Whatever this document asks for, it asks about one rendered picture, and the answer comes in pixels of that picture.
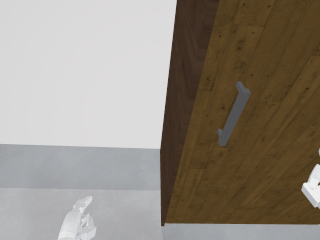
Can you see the left robot hand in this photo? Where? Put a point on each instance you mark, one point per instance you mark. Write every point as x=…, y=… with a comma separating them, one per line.
x=74, y=220

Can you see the handle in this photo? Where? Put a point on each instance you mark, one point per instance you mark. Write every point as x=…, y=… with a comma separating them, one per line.
x=234, y=115

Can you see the wardrobe door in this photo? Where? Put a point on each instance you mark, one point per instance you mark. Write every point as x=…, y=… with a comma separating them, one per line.
x=273, y=48

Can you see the right robot hand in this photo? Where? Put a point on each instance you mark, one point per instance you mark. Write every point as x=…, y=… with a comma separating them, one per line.
x=311, y=189

